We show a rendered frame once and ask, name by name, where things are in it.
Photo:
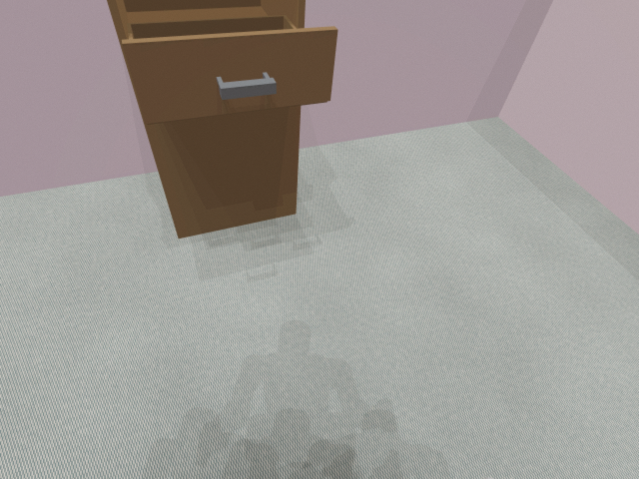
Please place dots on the handle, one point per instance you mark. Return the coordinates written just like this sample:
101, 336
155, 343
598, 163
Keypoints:
247, 88

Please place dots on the drawer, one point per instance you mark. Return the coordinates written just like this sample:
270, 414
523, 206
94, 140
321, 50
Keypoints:
175, 65

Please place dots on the cabinet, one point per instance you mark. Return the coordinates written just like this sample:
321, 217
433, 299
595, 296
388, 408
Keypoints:
225, 171

